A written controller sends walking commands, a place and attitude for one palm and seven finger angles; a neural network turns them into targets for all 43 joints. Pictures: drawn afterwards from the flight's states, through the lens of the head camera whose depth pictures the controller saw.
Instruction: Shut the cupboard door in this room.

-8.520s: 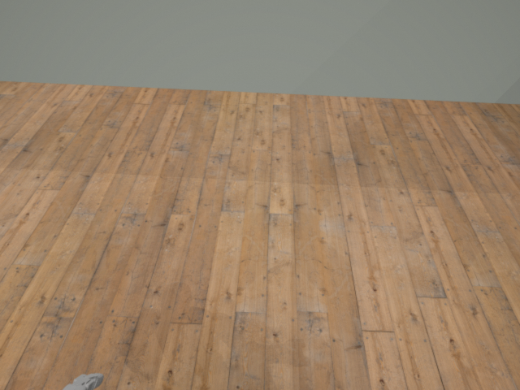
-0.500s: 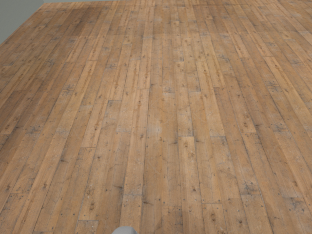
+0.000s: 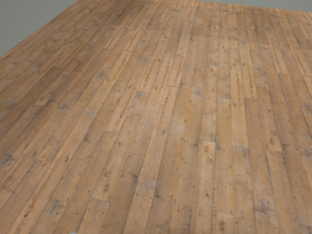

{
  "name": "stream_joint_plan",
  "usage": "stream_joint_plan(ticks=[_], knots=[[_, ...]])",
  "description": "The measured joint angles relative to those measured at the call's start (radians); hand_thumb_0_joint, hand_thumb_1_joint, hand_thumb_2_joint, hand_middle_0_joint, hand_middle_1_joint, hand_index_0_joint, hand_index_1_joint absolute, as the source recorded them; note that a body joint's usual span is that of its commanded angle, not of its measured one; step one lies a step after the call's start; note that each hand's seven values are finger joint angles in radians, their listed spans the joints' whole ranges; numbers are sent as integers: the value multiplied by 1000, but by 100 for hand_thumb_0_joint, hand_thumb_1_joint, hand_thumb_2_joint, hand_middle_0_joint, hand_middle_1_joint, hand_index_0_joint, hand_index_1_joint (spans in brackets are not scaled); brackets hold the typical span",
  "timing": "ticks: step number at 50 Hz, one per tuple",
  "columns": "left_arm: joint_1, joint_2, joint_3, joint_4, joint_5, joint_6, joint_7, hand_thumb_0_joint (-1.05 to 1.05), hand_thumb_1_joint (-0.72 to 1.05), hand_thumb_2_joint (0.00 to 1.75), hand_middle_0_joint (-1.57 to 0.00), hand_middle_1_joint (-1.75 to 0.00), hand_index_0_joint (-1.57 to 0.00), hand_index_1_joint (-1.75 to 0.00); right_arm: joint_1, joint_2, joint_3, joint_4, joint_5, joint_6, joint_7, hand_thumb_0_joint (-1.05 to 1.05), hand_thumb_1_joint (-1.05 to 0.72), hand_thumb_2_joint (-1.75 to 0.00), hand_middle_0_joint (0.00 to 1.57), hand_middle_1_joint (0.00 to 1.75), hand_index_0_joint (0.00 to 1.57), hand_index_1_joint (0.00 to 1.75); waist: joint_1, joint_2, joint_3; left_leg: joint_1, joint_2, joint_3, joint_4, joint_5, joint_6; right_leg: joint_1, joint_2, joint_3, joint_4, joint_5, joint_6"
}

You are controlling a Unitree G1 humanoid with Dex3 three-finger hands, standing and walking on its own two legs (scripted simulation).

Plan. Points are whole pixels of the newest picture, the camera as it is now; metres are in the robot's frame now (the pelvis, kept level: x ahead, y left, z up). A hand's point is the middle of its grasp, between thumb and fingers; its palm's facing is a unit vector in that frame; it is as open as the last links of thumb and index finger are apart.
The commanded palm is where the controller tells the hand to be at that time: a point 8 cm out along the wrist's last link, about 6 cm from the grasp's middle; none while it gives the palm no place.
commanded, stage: turn or walk to find it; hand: left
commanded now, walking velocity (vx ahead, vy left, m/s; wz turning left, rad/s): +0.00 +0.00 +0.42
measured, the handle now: out of the picture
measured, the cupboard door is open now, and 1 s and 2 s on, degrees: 79 79 79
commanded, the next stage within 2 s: stand and wait in 1.20 s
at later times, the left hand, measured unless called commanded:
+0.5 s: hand out of the picture -0.04 +0.19 -0.17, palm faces +0.28 -0.93 -0.24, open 7.4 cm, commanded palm none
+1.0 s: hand out of the picture -0.03 +0.21 -0.15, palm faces +0.43 -0.86 -0.28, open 7.4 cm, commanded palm none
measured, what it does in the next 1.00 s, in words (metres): steps on the spot, turning left: right foot, then left foot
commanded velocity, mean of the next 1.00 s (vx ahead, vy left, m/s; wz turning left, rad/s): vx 0.00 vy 0.00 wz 0.42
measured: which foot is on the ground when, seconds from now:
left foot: down 0.00-0.08, up 0.10-0.52, down 0.54-1.00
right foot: up 0.00-0.06, down 0.08-0.54, up 0.56-0.98, down 1.00-1.00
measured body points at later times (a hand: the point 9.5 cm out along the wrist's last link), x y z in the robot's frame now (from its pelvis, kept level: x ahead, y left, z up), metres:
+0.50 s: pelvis -0.03 -0.01 -0.01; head +0.00 +0.00 +0.44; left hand -0.05 +0.24 -0.15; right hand +0.09 -0.25 -0.15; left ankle -0.08 +0.10 -0.72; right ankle +0.00 -0.13 -0.74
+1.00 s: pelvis -0.05 -0.03 -0.01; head -0.01 -0.03 +0.44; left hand -0.05 +0.25 -0.13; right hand +0.11 -0.23 -0.17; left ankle -0.07 +0.10 -0.74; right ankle +0.00 -0.13 -0.74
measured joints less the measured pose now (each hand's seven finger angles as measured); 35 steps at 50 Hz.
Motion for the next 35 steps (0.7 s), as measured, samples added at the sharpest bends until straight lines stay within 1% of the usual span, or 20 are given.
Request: stream_joint_plan(ticks=[2,3,4,5,6,7,8,10,12,14,18,23,25,26,27,28,29,30,32,35], knots=[[-9,-12,-5,-13,-3,-10,0,1,91,90,-20,-29,-20,-29,12,-6,-6,2,-1,7,1,1,-90,-90,20,30,21,30,-9,13,-3,-23,-6,-18,20,-1,-11,47,16,-5,-114,32,-6],[-10,-17,-8,-21,-3,-18,0,1,90,90,-20,-29,-20,-29,20,-9,-10,3,0,10,2,1,-90,-90,20,30,21,30,-10,18,-6,-38,-10,-27,39,-5,-18,80,21,-11,-194,78,-9],[-8,-22,-11,-28,-1,-28,1,1,90,90,-20,-29,-20,-30,28,-13,-14,4,4,13,3,1,-90,-90,20,30,21,30,-10,23,-11,-59,-15,-35,68,-15,-26,108,24,-18,-268,118,-36],[-10,-34,-14,-30,4,-37,3,1,90,90,-20,-29,-20,-30,31,-22,-21,8,7,17,3,1,-90,-90,20,30,21,30,-11,41,-5,-83,-13,-45,124,-74,-30,111,30,-32,-271,130,-69],[-8,-45,-19,-33,6,-41,4,1,90,90,-20,-29,-20,-30,36,-28,-27,13,6,24,2,1,-90,-90,20,30,21,30,-14,51,-3,-115,-18,-47,210,-152,-33,111,28,-46,-262,128,-88],[-2,-53,-22,-37,7,-44,4,1,90,90,-20,-30,-20,-30,42,-33,-32,18,4,33,3,1,-90,-90,20,30,21,30,-14,53,-3,-149,-25,-44,313,-204,-34,115,21,-57,-261,125,-97],[5,-60,-25,-38,7,-44,5,1,90,89,-20,-30,-20,-30,46,-38,-36,25,3,40,5,1,-90,-90,20,30,20,30,-13,55,-3,-182,-28,-36,416,-222,-36,122,15,-66,-270,126,-101],[19,-71,-28,-35,7,-42,6,1,90,89,-20,-30,-20,-30,52,-48,-43,35,1,46,11,1,-90,-90,20,30,20,30,-15,57,-2,-229,-16,-19,580,-198,-44,141,6,-84,-300,138,-101],[28,-77,-30,-26,8,-40,8,1,90,89,-20,-30,-20,-30,60,-52,-46,41,0,46,15,1,-90,-90,20,29,20,30,-19,54,1,-248,5,-6,663,-164,-57,155,-1,-103,-324,151,-101],[36,-80,-31,-19,8,-42,9,1,90,89,-20,-30,-20,-30,68,-53,-47,48,-1,46,16,1,-90,-90,20,29,20,30,-21,47,3,-243,24,1,684,-151,-70,164,-10,-122,-338,157,-102],[50,-77,-29,-6,13,-47,10,1,90,89,-20,-30,-20,-30,68,-50,-42,66,2,52,14,1,-90,-90,20,29,20,30,-12,26,9,-191,55,20,594,-189,-86,167,-30,-158,-343,158,-99],[64,-51,-20,12,19,-47,6,1,90,89,-20,-30,-20,-30,30,-39,-26,70,11,44,9,1,-91,-90,19,29,20,30,14,-5,24,-94,64,68,369,-248,-80,149,-62,-196,-308,146,-81],[70,-34,-14,23,18,-42,6,1,90,89,-20,-30,-20,-30,13,-34,-19,59,14,33,8,1,-91,-90,19,29,20,30,20,-19,27,-45,60,93,248,-210,-72,135,-79,-213,-274,132,-68],[75,-26,-10,28,15,-37,6,1,90,89,-20,-30,-20,-30,6,-33,-17,50,14,25,9,1,-91,-90,19,29,20,30,21,-23,25,-13,59,105,166,-155,-66,124,-87,-221,-247,120,-58],[81,-16,-5,30,11,-30,5,1,90,89,-20,-30,-20,-30,1,-33,-15,40,12,15,9,1,-90,-90,19,29,20,30,22,-26,19,5,56,107,111,-119,-41,104,-96,-225,-208,104,-49],[80,-2,0,36,7,-19,5,1,90,89,-20,-30,-20,-30,-12,-24,-15,35,10,7,9,1,-90,-90,19,29,20,30,29,-47,23,-4,43,112,125,-118,-17,75,-104,-198,-145,36,-35],[78,9,4,42,7,-5,8,1,90,89,-20,-30,-20,-30,-22,-16,-11,29,8,0,8,1,-90,-90,19,29,20,30,33,-59,27,-10,36,115,138,-123,0,42,-95,-156,-67,-31,-27],[74,16,6,50,7,8,10,1,90,89,-20,-30,-20,-30,-27,-10,-8,21,6,-6,5,1,-90,-90,20,29,20,30,33,-61,26,-11,34,112,139,-124,11,11,-79,-120,13,-68,-21],[63,24,10,60,6,21,7,1,90,89,-20,-30,-20,-30,-30,-3,-2,11,4,-11,-3,1,-90,-90,20,29,20,30,29,-53,22,-5,31,96,112,-107,20,-39,-51,-73,140,-62,-14],[47,27,12,53,6,14,-1,1,91,90,-20,-29,-20,-29,-30,1,5,8,4,-13,-7,1,-90,-90,20,29,20,30,28,-41,14,13,21,72,49,-63,25,-72,-34,-37,207,-4,-5]])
